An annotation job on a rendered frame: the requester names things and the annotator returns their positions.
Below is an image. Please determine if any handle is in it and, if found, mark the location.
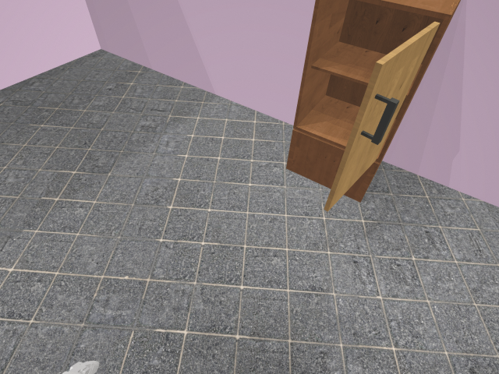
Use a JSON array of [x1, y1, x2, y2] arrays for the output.
[[360, 94, 399, 145]]

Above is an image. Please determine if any cupboard door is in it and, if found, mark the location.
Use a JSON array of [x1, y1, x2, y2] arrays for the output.
[[324, 22, 440, 212]]

